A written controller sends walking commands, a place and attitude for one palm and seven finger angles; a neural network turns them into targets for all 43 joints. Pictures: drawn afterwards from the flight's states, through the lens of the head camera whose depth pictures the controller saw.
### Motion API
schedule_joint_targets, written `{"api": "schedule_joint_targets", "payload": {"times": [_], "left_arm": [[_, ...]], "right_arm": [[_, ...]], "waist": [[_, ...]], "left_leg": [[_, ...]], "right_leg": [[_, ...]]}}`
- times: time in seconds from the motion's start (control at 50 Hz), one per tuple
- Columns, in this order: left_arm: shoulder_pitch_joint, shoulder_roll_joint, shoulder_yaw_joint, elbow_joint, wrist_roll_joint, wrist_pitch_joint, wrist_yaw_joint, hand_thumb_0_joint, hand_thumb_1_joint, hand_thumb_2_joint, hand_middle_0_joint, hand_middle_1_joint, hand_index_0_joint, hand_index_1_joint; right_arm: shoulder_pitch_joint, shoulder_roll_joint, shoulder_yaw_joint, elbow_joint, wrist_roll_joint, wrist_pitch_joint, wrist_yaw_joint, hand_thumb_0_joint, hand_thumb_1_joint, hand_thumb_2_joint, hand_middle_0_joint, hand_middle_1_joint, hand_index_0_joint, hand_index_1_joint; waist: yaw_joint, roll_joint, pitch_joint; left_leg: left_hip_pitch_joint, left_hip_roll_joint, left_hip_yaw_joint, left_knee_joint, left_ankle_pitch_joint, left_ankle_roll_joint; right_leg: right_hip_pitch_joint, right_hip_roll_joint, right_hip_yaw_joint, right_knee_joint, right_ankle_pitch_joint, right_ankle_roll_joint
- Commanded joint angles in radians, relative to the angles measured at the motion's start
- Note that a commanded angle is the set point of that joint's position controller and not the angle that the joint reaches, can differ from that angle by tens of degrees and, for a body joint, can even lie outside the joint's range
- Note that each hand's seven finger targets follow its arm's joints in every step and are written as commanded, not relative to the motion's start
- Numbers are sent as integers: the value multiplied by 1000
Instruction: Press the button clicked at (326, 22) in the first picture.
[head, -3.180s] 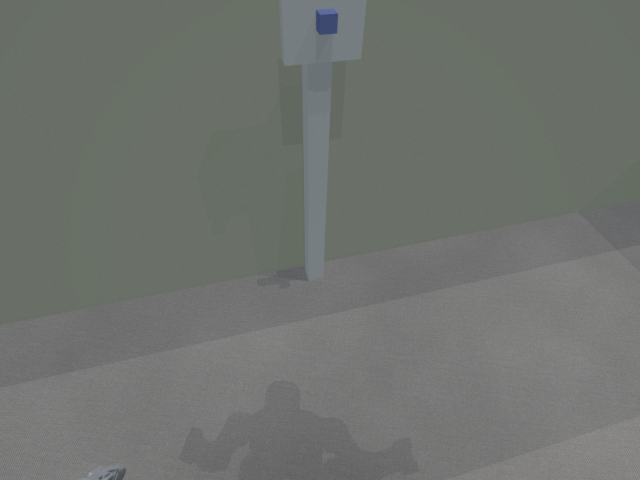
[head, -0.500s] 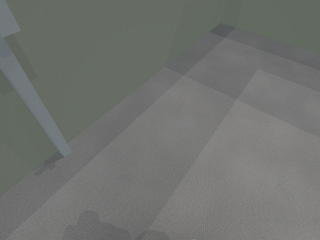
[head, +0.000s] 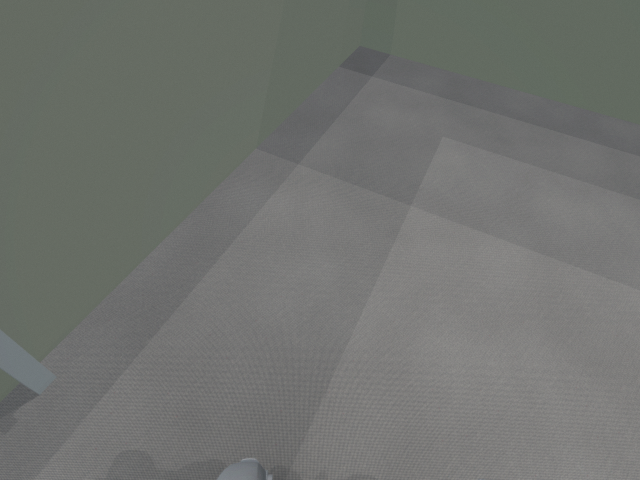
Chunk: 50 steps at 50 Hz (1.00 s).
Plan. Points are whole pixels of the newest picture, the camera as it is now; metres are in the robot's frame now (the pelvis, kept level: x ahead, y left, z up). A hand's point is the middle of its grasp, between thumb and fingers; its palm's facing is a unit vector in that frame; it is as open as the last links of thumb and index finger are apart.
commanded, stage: walk to a spot facing it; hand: left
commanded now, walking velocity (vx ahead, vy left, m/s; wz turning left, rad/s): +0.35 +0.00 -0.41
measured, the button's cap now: out of the picture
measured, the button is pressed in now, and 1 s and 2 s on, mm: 0 0 0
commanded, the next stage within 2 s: turn to face it in 0.54 s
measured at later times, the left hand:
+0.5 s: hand (247, 341) +0.35 +0.15 -0.16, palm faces -0.30 -0.94 -0.14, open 7.4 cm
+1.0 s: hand (297, 278) +0.50 +0.08 -0.16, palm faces -0.23 -0.96 -0.17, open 7.3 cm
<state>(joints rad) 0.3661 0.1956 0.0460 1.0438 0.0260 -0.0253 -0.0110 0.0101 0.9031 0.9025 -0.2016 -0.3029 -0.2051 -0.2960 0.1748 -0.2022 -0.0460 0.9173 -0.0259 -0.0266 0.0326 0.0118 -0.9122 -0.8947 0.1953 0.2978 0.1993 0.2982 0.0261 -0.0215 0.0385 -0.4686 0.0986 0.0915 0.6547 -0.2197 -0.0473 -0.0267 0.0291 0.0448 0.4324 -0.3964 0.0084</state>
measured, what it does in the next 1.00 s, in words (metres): walks ahead, turning right: left foot, then right foot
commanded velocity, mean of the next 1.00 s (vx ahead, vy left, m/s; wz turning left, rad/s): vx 0.18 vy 0.00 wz -0.11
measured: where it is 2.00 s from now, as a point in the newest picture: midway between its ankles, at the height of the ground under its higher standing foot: (346, 442)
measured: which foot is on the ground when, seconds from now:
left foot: up 0.00-0.00, down 0.02-0.62, up 0.64-1.00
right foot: down 0.00-0.02, up 0.04-0.60, down 0.62-1.00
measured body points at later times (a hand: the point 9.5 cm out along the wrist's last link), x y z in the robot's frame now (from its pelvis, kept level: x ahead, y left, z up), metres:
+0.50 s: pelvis +0.19 +0.01 +0.01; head +0.23 +0.01 +0.46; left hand +0.37 +0.20 -0.14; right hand +0.05 -0.18 -0.13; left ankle +0.11 +0.11 -0.73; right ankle +0.28 -0.15 -0.68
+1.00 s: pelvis +0.36 -0.07 +0.00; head +0.37 -0.06 +0.45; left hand +0.51 +0.13 -0.15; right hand +0.35 -0.31 -0.14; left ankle +0.45 +0.02 -0.71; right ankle +0.32 -0.14 -0.73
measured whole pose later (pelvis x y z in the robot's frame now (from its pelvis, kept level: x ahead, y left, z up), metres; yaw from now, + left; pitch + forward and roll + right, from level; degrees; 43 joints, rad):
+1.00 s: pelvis +0.36 -0.07 +0.00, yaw -15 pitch -1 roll -2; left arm 0.16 0.17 0.04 0.99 0.02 -0.02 0.02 0.00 0.93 0.90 -0.20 -0.30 -0.20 -0.30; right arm 0.21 -0.16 -0.04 1.00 -0.02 0.03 0.00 0.01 -0.93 -0.89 0.19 0.30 0.20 0.30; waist -0.02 0.01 0.03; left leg -0.46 0.10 0.10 0.80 -0.31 -0.05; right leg -0.18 -0.01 -0.24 0.52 -0.31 -0.05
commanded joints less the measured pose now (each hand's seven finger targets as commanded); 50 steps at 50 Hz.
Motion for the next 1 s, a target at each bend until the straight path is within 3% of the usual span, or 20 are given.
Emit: {"api": "schedule_joint_targets", "payload": {"times": [0.0, 0.02, 0.04, 0.08, 0.14, 0.32, 0.46, 0.5, 0.54, 0.56, 0.58, 0.6, 0.62, 0.64, 0.68, 0.74, 0.8, 0.86, 0.94, 0.98], "left_arm": [[8, 71, 45, -87, -20, -19, -2, 0, 900, 900, -200, -300, -200, -300], [-6, 85, 45, -101, -11, -24, -1, 0, 900, 900, -200, -300, -200, -300], [-71, 93, 47, -101, -5, -18, -2, 0, 900, 900, -200, -300, -200, -300], [-98, 72, 50, -85, 5, -9, -23, 0, 900, 900, -200, -300, -200, -300], [-24, 29, 50, -58, 8, 22, -27, 0, 900, 900, -200, -300, -200, -300], [-225, 4, 50, -135, 15, 40, -39, 0, 900, 900, -200, -300, -200, -300], [-396, -7, 34, -191, 7, 23, -43, 0, 900, 900, -200, -300, -200, -300], [-342, 16, 38, -180, 7, 14, -40, 0, 900, 900, -200, -300, -200, -300], [-173, 50, 49, -130, 12, -1, -34, 0, 900, 900, -200, -300, -200, -300], [-22, 113, 67, -89, 14, -16, -28, 0, 900, 900, -200, -300, -200, -300], [95, 237, 94, -67, 9, -27, -14, 0, 900, 900, -200, -300, -200, -300], [139, 312, 102, -58, -20, -22, 0, 0, 900, 900, -200, -300, -200, -300], [87, 290, 97, -77, -24, -19, 10, 0, 900, 900, -200, -300, -200, -300], [-2, 243, 82, -97, -22, -19, 14, 0, 900, 900, -200, -300, -200, -300], [-116, 134, 44, -105, -16, -34, 26, 0, 900, 900, -200, -300, -200, -300], [-199, 85, 20, -100, -7, -42, 36, 0, 900, 900, -200, -300, -200, -300], [-207, 56, 8, -90, -8, -36, 33, 0, 900, 900, -200, -300, -200, -300], [-182, 71, 11, -88, -8, -21, 33, 0, 900, 900, -200, -300, -200, -300], [-133, 115, 33, -88, -2, -2, 43, 0, 900, 900, -200, -300, -200, -300], [-121, 134, 43, -94, -4, 6, 46, 0, 900, 900, -200, -300, -200, -300]], "right_arm": [[376, -305, -78, 53, -18, -48, -46, 0, -900, -900, 200, 300, 200, 300], [375, -286, -63, 49, -11, -36, -47, 0, -900, -900, 200, 300, 200, 300], [290, -235, -54, 41, -3, -36, -53, 0, -900, -900, 200, 300, 200, 300], [165, -125, -26, 19, -5, -47, -55, 0, -900, -900, 200, 300, 200, 300], [143, -76, -19, 39, 1, -64, -60, 0, -900, -900, 200, 300, 200, 300], [279, -64, -24, 107, 7, -73, -62, 0, -900, -900, 200, 300, 200, 300], [349, -84, -25, 143, -7, -54, -59, 0, -900, -900, 200, 300, 200, 300], [339, -109, -36, 136, -6, -51, -58, 0, -900, -900, 200, 300, 200, 300], [308, -144, -42, 112, 1, -47, -56, 0, -900, -900, 200, 300, 200, 300], [285, -144, -39, 94, 11, -45, -46, 0, -900, -900, 200, 300, 200, 300], [302, -77, -26, 57, 29, -47, -37, 0, -900, -900, 200, 300, 200, 300], [224, -54, -22, 9, 30, -49, -51, 0, -900, -900, 200, 300, 200, 300], [196, -67, -25, 6, 24, -52, -58, 0, -900, -900, 200, 300, 200, 300], [187, -52, -26, 16, 21, -44, -60, 0, -900, -900, 200, 300, 200, 300], [206, -24, -13, 74, 3, -8, -61, 0, -900, -900, 200, 300, 200, 300], [329, 25, 2, 131, 2, 28, -58, 0, -900, -900, 200, 300, 200, 300], [293, 42, 7, 125, 7, 38, -51, 0, -900, -900, 200, 300, 200, 300], [171, 18, 3, 86, 8, 39, -41, 0, -900, -900, 200, 300, 200, 300], [46, -7, -5, 32, 6, 38, -27, 0, -900, -900, 200, 300, 200, 300], [45, -21, -10, 18, 4, 39, -23, 0, -900, -900, 200, 300, 200, 300]], "waist": [[-160, 407, -197], [-148, 396, -193], [-137, 306, -104], [-68, 159, 52], [-15, 139, 11], [-51, 97, 68], [-98, 145, 108], [-65, 150, 59], [18, 166, -58], [98, 122, -156], [130, -93, -300], [126, -142, -324], [106, -66, -301], [60, -56, -225], [-21, 26, -95], [-107, -32, -97], [-105, -86, -67], [-59, -118, -9], [-10, -90, 10], [-15, -73, -12]], "left_leg": [[677, 333, -437, -294, -146, 111], [606, 414, -600, -434, -344, 158], [476, 408, -568, -486, -469, 145], [274, 322, -367, -509, -374, 113], [236, 257, -119, -490, -157, 98], [442, 258, 54, -485, 145, 147], [527, 267, 186, -401, 403, 142], [560, 276, 230, -269, 682, 131], [518, 247, 273, -6, 887, 93], [340, 232, 274, 229, 761, 51], [-13, 102, 243, 553, -15, -2], [-217, 0, 106, 839, -414, -24], [-210, 42, -37, 830, -303, -7], [-204, 67, -57, 829, -237, -9], [-80, 97, -67, 711, -152, -4], [29, 74, -58, 525, -114, -11], [63, 45, -47, 376, -40, -9], [26, 26, -21, 259, -57, -10], [21, 12, 4, 129, -117, 4], [79, -1, 20, 28, -84, 15]], "right_leg": [[-496, 28, -64, 599, -59, -39], [-574, 23, -15, 776, -184, -47], [-613, -33, 9, 872, -98, -52], [-607, -109, -4, 882, 68, -42], [-550, -124, -28, 838, 152, -16], [-744, -170, -89, 600, 287, 27], [-643, -108, -187, 294, 225, -23], [-535, -54, -226, 237, 155, -58], [-269, 20, -276, 162, 168, -92], [34, -8, -237, 100, 268, -117], [372, -302, 171, 84, 434, -226], [401, -489, 499, 12, 796, -331], [298, -460, 376, -4, 843, -308], [176, -446, 328, -29, 772, -289], [-138, -358, 124, -79, 795, -210], [-273, -287, -63, -100, 758, -173], [-308, -261, -121, -135, 630, -147], [-249, -289, -118, -140, 571, -146], [-153, -357, -117, -70, 580, -149], [-123, -364, -141, 9, 602, -127]]}}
